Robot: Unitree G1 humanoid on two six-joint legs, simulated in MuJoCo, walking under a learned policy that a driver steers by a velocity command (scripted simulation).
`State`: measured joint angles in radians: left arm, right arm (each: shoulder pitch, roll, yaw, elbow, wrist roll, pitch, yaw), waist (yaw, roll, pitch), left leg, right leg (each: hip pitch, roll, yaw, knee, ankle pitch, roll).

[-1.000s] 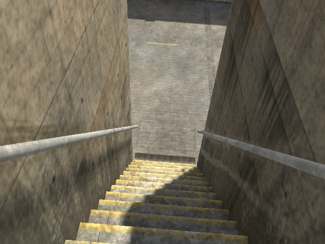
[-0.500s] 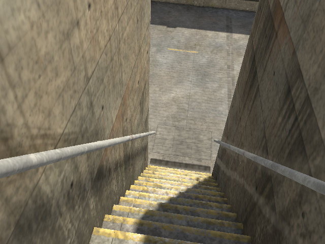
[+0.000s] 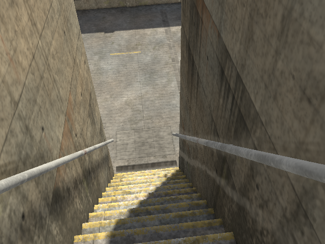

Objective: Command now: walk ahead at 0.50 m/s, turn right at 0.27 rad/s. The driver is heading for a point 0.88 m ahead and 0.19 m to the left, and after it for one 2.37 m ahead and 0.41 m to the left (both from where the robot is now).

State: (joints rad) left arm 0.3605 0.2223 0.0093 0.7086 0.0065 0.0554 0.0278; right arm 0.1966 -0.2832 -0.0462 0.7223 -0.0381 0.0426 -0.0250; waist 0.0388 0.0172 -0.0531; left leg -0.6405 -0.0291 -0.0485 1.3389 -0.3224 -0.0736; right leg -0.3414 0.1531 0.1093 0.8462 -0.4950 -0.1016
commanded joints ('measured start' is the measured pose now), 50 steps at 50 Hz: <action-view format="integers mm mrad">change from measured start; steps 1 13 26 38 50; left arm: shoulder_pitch -56 -236 -344 -81 -203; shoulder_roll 144 157 112 189 100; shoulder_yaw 39 35 34 48 -17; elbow -96 -100 -112 -56 -43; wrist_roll -1 19 29 0 -16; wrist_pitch -14 -20 -9 -102 -96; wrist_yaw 22 -3 15 2 -11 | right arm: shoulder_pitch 7 142 78 -67 -5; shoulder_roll -99 -69 -113 -64 18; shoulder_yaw -27 3 -2 -39 20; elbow -50 -58 -134 -206 -57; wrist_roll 4 17 53 74 34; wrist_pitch -5 21 -72 -31 48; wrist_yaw -1 8 -8 0 -6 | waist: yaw -14 -57 -11 12 -92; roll -91 -145 77 -260 -152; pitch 32 -65 2 -126 6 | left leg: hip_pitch -32 456 289 -31 386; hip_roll -13 -76 112 -156 14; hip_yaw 2 102 -408 -144 -25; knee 71 -576 -816 -183 -667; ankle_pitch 12 -131 696 -185 -90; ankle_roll -11 95 288 99 80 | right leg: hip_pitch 36 44 -205 381 74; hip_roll -298 -263 -96 -456 -297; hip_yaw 369 74 -88 300 -4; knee -232 -85 362 -309 -338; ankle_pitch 846 1157 332 1083 988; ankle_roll -214 -67 165 -88 24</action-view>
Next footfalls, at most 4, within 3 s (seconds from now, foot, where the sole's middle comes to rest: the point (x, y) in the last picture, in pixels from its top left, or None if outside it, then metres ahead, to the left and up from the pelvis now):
0.28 left None -0.02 0.11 -0.74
0.70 right None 0.03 -0.09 -0.74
0.98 left None -0.03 0.16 -0.74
1.90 right None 0.02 -0.05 -0.74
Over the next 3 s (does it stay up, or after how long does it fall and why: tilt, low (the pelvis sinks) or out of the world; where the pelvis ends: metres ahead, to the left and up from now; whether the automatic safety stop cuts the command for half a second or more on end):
stays up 0.14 0.10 -0.21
